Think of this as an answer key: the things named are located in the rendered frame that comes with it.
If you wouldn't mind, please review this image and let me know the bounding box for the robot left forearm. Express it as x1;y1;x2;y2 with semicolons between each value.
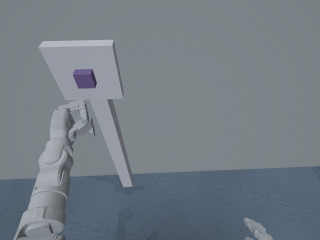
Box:
13;139;74;240

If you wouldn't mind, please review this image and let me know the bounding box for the robot right hand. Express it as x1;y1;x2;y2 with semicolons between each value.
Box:
244;218;274;240

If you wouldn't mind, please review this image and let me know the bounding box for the robot left hand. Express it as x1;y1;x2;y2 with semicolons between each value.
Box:
50;99;95;146

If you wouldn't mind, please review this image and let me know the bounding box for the panel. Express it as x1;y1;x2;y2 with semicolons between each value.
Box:
38;39;133;187

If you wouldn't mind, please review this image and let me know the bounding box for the button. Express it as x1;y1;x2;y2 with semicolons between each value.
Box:
73;69;97;89

